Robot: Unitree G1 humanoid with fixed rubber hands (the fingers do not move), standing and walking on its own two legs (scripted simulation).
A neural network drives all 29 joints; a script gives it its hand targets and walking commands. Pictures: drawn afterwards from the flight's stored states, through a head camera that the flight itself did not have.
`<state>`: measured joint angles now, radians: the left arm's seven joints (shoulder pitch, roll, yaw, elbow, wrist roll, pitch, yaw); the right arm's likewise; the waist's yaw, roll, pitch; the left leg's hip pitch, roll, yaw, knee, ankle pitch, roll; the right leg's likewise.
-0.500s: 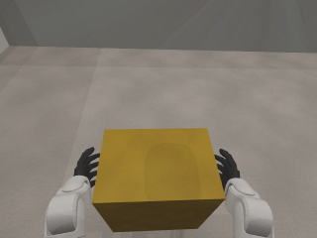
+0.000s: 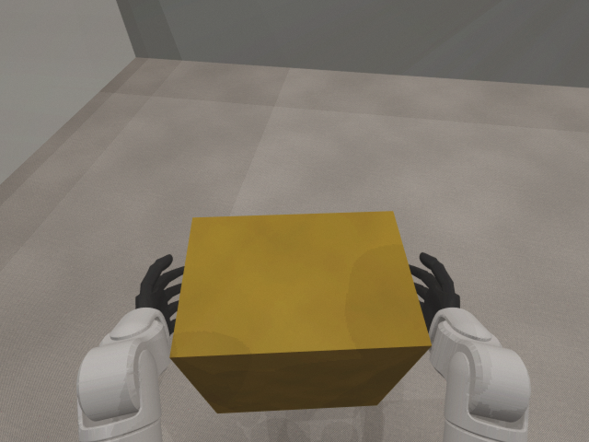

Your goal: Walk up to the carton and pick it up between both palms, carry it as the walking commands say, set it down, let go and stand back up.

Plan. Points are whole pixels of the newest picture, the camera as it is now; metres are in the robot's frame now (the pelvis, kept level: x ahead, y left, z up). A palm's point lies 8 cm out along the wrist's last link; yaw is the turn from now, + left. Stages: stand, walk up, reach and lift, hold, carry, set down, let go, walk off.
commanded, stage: carry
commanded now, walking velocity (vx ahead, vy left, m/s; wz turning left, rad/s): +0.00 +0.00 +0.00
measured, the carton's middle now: (295, 322) +0.28 -0.01 +0.01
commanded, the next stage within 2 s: none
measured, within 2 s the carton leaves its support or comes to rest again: neither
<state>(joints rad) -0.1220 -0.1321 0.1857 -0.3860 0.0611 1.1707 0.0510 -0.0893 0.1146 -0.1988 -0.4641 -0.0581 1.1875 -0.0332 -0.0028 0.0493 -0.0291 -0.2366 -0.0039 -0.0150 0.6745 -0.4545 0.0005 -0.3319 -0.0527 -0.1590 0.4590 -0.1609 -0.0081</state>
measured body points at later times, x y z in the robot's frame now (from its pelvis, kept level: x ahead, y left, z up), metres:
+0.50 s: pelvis +0.17 +0.00 +0.01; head +0.19 +0.00 +0.46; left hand +0.44 +0.18 +0.06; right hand +0.44 -0.16 +0.07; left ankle +0.11 +0.12 -0.72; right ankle +0.07 -0.11 -0.72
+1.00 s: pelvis +0.27 -0.01 +0.00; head +0.30 -0.01 +0.45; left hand +0.53 +0.17 +0.03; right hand +0.54 -0.17 +0.04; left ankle +0.27 +0.08 -0.73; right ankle +0.19 -0.12 -0.74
